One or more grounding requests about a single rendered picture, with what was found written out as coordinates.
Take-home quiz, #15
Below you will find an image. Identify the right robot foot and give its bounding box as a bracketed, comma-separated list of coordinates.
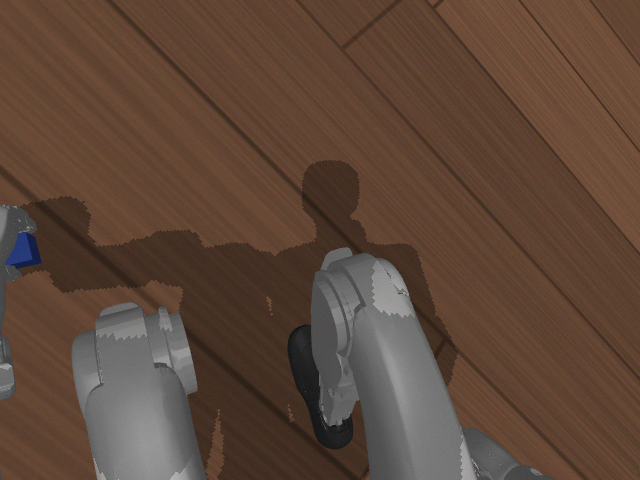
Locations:
[288, 324, 353, 450]

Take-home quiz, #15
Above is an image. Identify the left robot arm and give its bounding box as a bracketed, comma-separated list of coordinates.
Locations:
[0, 271, 16, 480]

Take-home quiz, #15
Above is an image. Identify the right robot hand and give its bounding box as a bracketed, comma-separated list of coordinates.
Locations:
[461, 427, 520, 480]

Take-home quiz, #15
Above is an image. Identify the small box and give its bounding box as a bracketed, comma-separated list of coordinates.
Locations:
[5, 232, 42, 269]

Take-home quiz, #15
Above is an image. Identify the left robot hand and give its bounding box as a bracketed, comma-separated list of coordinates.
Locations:
[0, 204, 37, 283]

